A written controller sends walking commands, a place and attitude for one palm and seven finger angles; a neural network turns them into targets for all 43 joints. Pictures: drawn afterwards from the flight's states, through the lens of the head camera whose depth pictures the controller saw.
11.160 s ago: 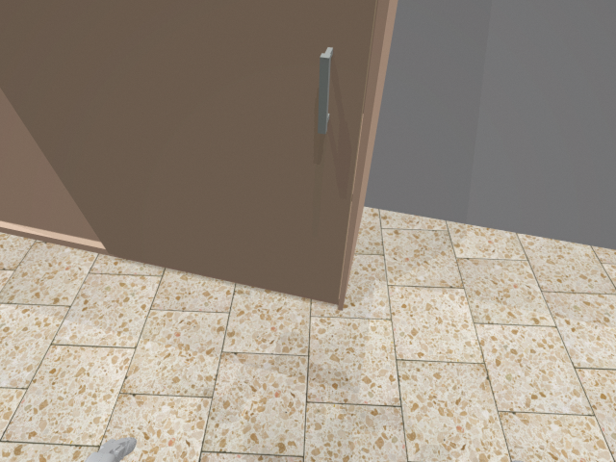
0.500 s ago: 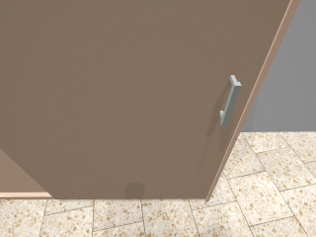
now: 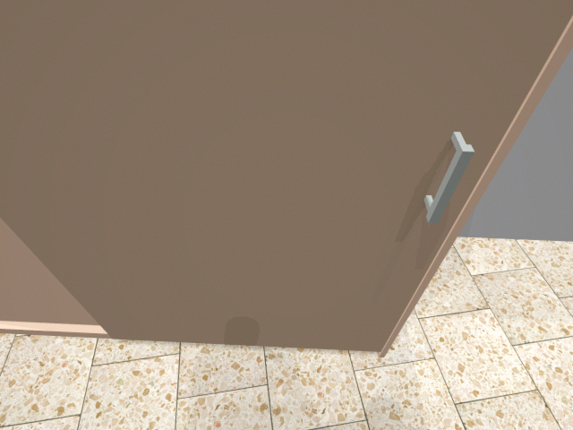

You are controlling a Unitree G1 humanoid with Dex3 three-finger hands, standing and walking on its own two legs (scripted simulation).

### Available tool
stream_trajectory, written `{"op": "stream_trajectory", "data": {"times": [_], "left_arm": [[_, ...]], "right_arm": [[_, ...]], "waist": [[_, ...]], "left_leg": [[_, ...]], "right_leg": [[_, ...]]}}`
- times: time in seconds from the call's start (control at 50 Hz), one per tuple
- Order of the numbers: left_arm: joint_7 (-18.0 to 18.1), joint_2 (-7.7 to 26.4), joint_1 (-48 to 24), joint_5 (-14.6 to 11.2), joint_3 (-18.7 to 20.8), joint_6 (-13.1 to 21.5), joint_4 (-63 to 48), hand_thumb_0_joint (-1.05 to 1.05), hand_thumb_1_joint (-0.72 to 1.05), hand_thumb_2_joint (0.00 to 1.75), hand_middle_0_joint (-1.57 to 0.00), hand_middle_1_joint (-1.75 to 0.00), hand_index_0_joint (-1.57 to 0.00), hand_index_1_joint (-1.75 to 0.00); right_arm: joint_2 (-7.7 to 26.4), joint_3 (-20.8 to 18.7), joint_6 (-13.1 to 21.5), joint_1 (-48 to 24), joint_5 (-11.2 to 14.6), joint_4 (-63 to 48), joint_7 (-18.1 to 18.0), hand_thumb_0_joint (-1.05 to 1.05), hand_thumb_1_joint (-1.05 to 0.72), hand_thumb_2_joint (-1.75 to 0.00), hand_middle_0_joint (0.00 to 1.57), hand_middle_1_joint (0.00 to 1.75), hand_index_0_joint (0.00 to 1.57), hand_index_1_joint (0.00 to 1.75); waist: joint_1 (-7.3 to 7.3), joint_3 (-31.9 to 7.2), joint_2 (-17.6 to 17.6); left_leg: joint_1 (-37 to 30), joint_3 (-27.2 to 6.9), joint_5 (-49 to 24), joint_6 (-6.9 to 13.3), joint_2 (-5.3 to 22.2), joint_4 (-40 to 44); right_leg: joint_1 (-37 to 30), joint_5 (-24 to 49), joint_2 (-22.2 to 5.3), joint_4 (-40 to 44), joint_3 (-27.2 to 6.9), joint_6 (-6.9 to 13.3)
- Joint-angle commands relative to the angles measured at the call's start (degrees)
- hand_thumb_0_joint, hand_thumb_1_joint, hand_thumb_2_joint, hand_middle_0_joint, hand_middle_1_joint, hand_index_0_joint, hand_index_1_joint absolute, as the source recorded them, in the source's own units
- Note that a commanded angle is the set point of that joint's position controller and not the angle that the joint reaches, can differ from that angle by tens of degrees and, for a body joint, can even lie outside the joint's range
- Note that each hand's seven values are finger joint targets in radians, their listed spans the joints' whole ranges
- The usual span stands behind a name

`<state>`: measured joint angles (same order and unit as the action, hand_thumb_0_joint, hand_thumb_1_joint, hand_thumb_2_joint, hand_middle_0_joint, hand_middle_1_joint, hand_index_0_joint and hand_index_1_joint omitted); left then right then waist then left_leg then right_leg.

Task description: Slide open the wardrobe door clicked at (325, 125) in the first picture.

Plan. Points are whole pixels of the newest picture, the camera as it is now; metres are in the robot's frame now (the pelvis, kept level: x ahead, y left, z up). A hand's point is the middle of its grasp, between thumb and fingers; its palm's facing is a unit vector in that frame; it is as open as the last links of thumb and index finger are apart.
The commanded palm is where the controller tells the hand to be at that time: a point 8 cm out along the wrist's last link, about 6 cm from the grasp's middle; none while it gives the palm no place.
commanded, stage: come to a stop and stand still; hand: right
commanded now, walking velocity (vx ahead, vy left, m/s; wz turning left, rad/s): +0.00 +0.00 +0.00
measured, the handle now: (444, 180) +0.48 -0.23 +0.10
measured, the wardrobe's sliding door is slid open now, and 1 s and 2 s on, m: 0.00 0.00 0.00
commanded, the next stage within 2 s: look again from close up in 0.92 s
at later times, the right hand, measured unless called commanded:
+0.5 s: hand out of the picture -0.02 -0.17 -0.18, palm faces +0.02 +0.98 -0.18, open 7.3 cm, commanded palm none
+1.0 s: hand out of the picture -0.01 -0.19 -0.18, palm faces +0.02 +0.98 -0.17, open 7.3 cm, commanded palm none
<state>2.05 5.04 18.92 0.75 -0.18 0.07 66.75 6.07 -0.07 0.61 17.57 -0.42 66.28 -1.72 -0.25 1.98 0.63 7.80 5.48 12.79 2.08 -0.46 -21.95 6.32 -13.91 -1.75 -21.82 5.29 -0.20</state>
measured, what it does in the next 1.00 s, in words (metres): stands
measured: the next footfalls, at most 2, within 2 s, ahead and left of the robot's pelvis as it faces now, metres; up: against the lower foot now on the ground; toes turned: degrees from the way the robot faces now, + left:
none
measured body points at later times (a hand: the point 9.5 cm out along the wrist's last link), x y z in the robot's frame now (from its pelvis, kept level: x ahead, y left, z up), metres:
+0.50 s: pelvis -0.01 -0.01 -0.01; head -0.01 -0.01 +0.44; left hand -0.02 +0.20 -0.17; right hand -0.02 -0.23 -0.17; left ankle -0.01 +0.09 -0.74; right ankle -0.02 -0.12 -0.74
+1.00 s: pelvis +0.00 -0.03 +0.00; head +0.01 -0.03 +0.44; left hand -0.01 +0.18 -0.17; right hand -0.01 -0.25 -0.17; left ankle -0.01 +0.09 -0.74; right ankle -0.02 -0.12 -0.74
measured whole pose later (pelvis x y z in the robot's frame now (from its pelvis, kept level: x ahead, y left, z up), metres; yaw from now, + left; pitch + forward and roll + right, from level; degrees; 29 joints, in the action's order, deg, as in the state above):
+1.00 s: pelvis +0.00 -0.03 +0.00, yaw +1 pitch -1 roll +0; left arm 1.4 8.1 17.5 0.7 -1.1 1.5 63.6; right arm 7.9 0.7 0.7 16.8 -0.5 63.3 -1.8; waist -0.3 2.6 0.2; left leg 10.8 3.8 14.6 -0.3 2.2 -26.7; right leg 8.4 -15.7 1.2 -25.1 5.3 2.6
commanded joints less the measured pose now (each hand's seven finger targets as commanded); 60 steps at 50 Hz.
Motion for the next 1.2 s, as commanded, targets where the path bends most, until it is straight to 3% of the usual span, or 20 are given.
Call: {"op": "stream_trajectory", "data": {"times": [0.0,0.08,0.2,0.24,0.26,0.28,0.3,0.32,0.36,0.4,0.42,0.52,0.6,0.74,0.94,1.08,1.18], "left_arm": [[0.5,4.5,4.1,0.0,0.7,0.7,-0.8,0.0,0.9,0.9,-0.2,-0.3,-0.2,-0.3],[0.6,4.6,4.5,0.0,0.8,0.8,-0.9,0.0,0.9,0.9,-0.2,-0.3,-0.2,-0.3],[0.5,4.5,4.7,0.1,0.9,0.6,-1.0,0.0,0.9,0.9,-0.2,-0.3,-0.2,-0.3],[0.5,4.5,4.7,0.1,0.9,0.6,-1.2,0.0,0.9,0.9,-0.2,-0.3,-0.2,-0.3],[-0.5,7.4,-3.6,-0.5,0.8,1.8,-5.3,0.0,0.9,0.9,-0.2,-0.3,-0.2,-0.3],[-0.6,4.2,0.8,-0.3,0.9,0.8,-7.0,0.0,0.9,0.9,-0.2,-0.3,-0.2,-0.3],[-0.7,4.4,2.4,-0.2,1.0,0.8,-6.3,0.0,0.9,0.9,-0.2,-0.3,-0.2,-0.3],[-0.9,3.5,4.3,0.1,0.6,1.2,-5.8,0.0,0.9,0.9,-0.2,-0.3,-0.2,-0.3],[-0.9,5.2,5.7,0.2,0.6,1.5,-5.7,0.0,0.9,0.9,-0.2,-0.3,-0.2,-0.3],[-0.8,5.8,4.6,0.2,0.4,1.7,-6.2,0.0,0.9,0.9,-0.2,-0.3,-0.2,-0.3],[-0.7,5.8,4.2,0.3,0.2,1.8,-6.4,0.0,0.9,0.9,-0.2,-0.3,-0.2,-0.3],[-0.5,7.5,3.6,0.3,-0.1,2.0,-7.0,0.0,0.9,0.9,-0.2,-0.3,-0.2,-0.3],[-0.5,8.6,3.5,0.3,-0.1,2.0,-6.9,0.0,0.9,0.9,-0.2,-0.3,-0.2,-0.3],[-0.4,9.0,3.3,0.1,-0.2,2.5,-5.8,0.0,0.9,0.9,-0.2,-0.3,-0.2,-0.3],[-0.1,8.8,2.6,-0.1,-0.1,2.4,-4.2,0.0,0.9,0.9,-0.2,-0.3,-0.2,-0.3],[0.0,8.6,1.8,-0.1,-0.1,2.2,-3.7,0.0,0.9,0.9,-0.2,-0.3,-0.2,-0.3],[0.0,8.6,1.4,-0.2,0.0,2.1,-3.5,0.0,0.9,0.9,-0.2,-0.3,-0.2,-0.3]], "right_arm": [[4.7,-0.8,0.6,4.7,-0.1,-0.7,-0.5,0.0,-0.9,-0.9,0.2,0.3,0.2,0.3],[4.6,-0.8,0.8,5.0,-0.1,-0.9,-0.6,0.0,-0.9,-0.9,0.2,0.3,0.2,0.3],[4.6,-0.9,0.9,5.2,-0.2,-1.0,-0.6,0.0,-0.9,-0.9,0.2,0.3,0.2,0.3],[4.4,-0.9,0.9,5.4,-0.3,-1.0,-0.6,0.0,-0.9,-0.9,0.2,0.3,0.2,0.3],[7.2,-0.4,2.5,8.6,-1.1,-0.1,-2.8,0.0,-0.9,-0.9,0.2,0.3,0.2,0.3],[9.6,-1.0,2.9,7.2,-0.7,-2.7,-2.3,0.0,-0.9,-0.9,0.2,0.3,0.2,0.3],[8.6,-0.8,3.0,4.5,-0.7,-3.6,-1.8,0.0,-0.9,-0.9,0.2,0.3,0.2,0.3],[8.6,-0.8,3.5,3.2,-0.7,-3.9,-1.5,0.0,-0.9,-0.9,0.2,0.3,0.2,0.3],[7.2,-0.6,3.3,2.4,-0.3,-4.7,-1.3,0.0,-0.9,-0.9,0.2,0.3,0.2,0.3],[6.3,-0.3,2.3,1.7,-0.3,-4.9,-1.0,0.0,-0.9,-0.9,0.2,0.3,0.2,0.3],[6.1,-0.2,2.2,1.9,-0.4,-4.9,-0.9,0.0,-0.9,-0.9,0.2,0.3,0.2,0.3],[6.2,0.1,1.3,2.8,-0.3,-4.9,-0.5,0.0,-0.9,-0.9,0.2,0.3,0.2,0.3],[6.7,0.1,1.0,2.8,-0.2,-5.6,-0.5,0.0,-0.9,-0.9,0.2,0.3,0.2,0.3],[7.4,-0.2,0.9,2.2,-0.2,-5.8,-0.5,0.0,-0.9,-0.9,0.2,0.3,0.2,0.3],[7.4,-0.2,0.9,2.6,-0.2,-4.5,-0.6,0.0,-0.9,-0.9,0.2,0.3,0.2,0.3],[7.1,0.0,0.8,3.0,-0.3,-3.8,-0.6,0.0,-0.9,-0.9,0.2,0.3,0.2,0.3],[6.8,0.0,0.8,3.1,-0.3,-3.6,-0.6,0.0,-0.9,-0.9,0.2,0.3,0.2,0.3]], "waist": [[0.02,3.7,-1.0],[0.13,2.8,-0.7],[0.22,4.4,0.6],[0.19,4.6,-0.5],[-2.33,5.5,0.3],[1.26,-1.1,1.7],[2.03,-0.6,-1.6],[2.71,-3.7,-1.8],[2.78,-3.1,-0.8],[1.89,1.5,-2.4],[1.42,3.2,-3.7],[0.26,5.8,-1.0],[0.02,5.4,-0.7],[-0.17,1.4,-1.4],[0.08,1.5,-1.0],[0.06,2.2,-1.9],[0.16,2.8,-0.5]], "left_leg": [[2.3,-7.2,-4.8,-0.6,7.8,5.5],[2.2,-7.4,-6.1,-0.5,7.7,5.3],[3.6,-7.7,-3.4,-0.4,7.7,6.0],[4.1,-7.7,-3.4,-0.4,7.6,6.0],[3.4,-11.2,-33.9,-2.7,11.1,2.3],[1.1,-13.9,-23.7,0.4,14.0,3.4],[4.4,-12.5,-11.9,2.9,13.1,4.4],[4.8,-11.3,-12.0,3.7,12.2,3.3],[6.4,-9.9,-2.4,3.0,9.2,1.8],[7.6,-8.6,2.9,2.0,7.2,0.8],[7.5,-8.2,2.2,1.7,6.6,0.3],[5.6,-7.2,2.2,0.9,5.8,-0.9],[5.0,-7.2,2.0,0.6,5.8,-1.0],[1.8,-6.4,-3.8,0.2,6.3,-2.3],[1.5,-6.5,-6.9,0.0,6.9,-1.7],[1.8,-6.6,-6.9,-0.1,7.0,-1.0],[2.2,-6.8,-6.5,-0.2,7.0,-0.3]], "right_leg": [[3.6,4.3,-5.2,3.9,-4.4,0.5],[3.1,5.1,-5.3,3.4,-4.3,0.4],[3.9,3.8,-5.1,3.3,-4.2,0.2],[3.6,4.0,-5.2,3.3,-4.1,0.3],[10.4,2.9,-4.0,-10.3,-1.7,-1.0],[9.1,-7.3,-2.3,-11.5,-3.8,0.0],[7.1,-6.6,-2.3,-10.0,-3.7,0.2],[3.9,-1.4,-1.9,-8.1,-3.3,-0.1],[3.7,1.1,-2.9,-5.9,-5.1,0.7],[7.3,1.3,-3.9,-2.6,-6.8,1.4],[8.6,1.7,-4.3,-1.1,-7.4,1.7],[11.5,-0.6,-4.5,2.4,-8.7,2.5],[11.2,-1.5,-4.3,3.4,-8.7,2.7],[7.7,6.2,-4.6,2.9,-8.2,2.8],[5.1,10.1,-4.5,2.2,-7.1,2.6],[4.4,10.0,-4.4,2.6,-7.1,2.5],[4.3,8.8,-4.4,2.8,-6.9,2.5]]}}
